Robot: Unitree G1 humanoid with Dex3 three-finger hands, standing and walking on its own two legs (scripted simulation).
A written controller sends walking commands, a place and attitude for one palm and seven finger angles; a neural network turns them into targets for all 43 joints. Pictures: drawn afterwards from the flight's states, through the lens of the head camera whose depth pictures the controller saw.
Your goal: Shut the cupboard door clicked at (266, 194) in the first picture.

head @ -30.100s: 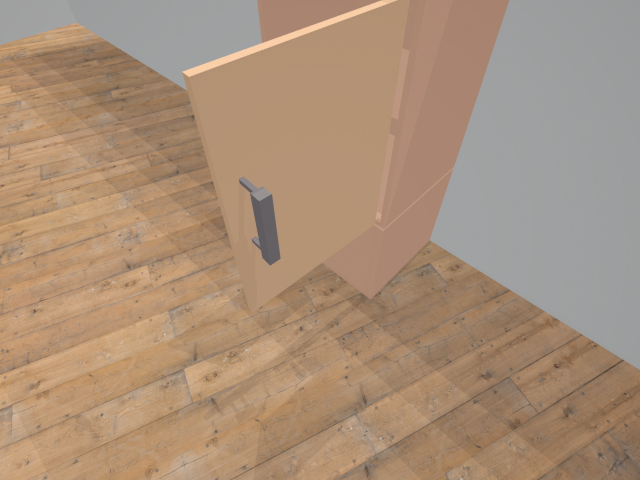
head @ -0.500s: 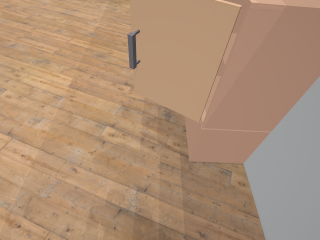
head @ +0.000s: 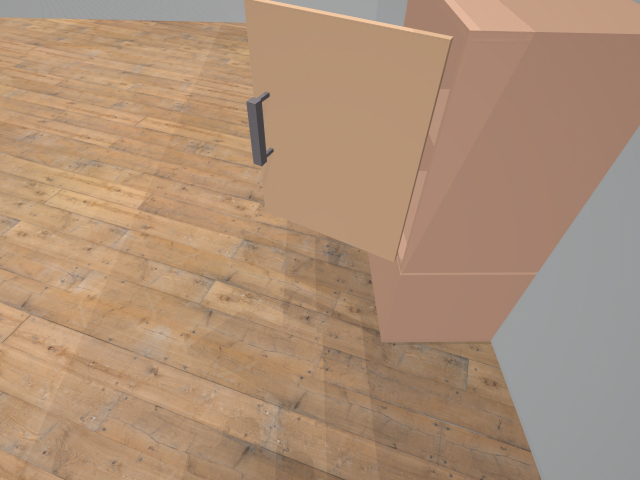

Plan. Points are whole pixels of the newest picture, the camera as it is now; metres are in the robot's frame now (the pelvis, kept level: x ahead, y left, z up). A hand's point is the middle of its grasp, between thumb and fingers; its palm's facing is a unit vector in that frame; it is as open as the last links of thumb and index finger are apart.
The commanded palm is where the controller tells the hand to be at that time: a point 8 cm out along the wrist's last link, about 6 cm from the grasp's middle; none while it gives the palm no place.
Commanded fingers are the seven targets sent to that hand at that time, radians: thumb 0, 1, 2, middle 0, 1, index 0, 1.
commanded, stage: let the arm hang, fingers relaxed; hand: left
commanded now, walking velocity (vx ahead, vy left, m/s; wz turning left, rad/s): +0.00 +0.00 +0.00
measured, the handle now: (262, 129) +0.90 +0.19 -0.03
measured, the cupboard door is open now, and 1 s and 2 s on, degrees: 61 61 61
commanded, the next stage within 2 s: look to check the result in 0.12 s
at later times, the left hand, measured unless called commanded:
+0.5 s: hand out of the picture +0.01 +0.20 -0.17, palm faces +0.02 -0.97 -0.24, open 7.4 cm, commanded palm none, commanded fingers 0.00 0.90 0.90 -0.20 -0.30 -0.20 -0.30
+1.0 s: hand out of the picture +0.06 +0.20 -0.17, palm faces +0.05 -0.97 -0.26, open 7.4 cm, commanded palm none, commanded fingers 0.00 0.90 0.90 -0.20 -0.30 -0.20 -0.30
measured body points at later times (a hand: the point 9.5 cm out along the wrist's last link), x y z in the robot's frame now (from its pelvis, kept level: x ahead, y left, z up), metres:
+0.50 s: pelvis +0.01 +0.00 +0.00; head +0.02 +0.00 +0.45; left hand +0.01 +0.25 -0.15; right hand +0.03 -0.25 -0.15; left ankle +0.06 +0.10 -0.74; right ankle -0.03 -0.11 -0.74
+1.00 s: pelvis +0.03 -0.01 +0.00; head +0.04 -0.01 +0.45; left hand +0.06 +0.25 -0.15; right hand +0.07 -0.27 -0.15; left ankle +0.06 +0.10 -0.74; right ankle -0.03 -0.11 -0.74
